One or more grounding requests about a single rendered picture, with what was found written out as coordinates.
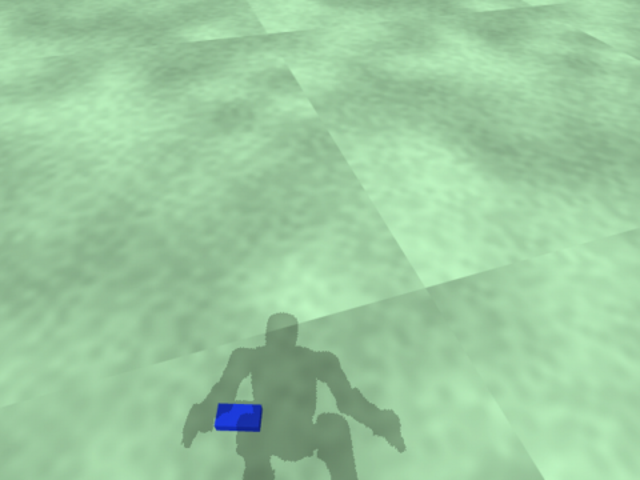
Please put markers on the small box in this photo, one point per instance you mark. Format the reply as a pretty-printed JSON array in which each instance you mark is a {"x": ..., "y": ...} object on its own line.
[{"x": 238, "y": 417}]

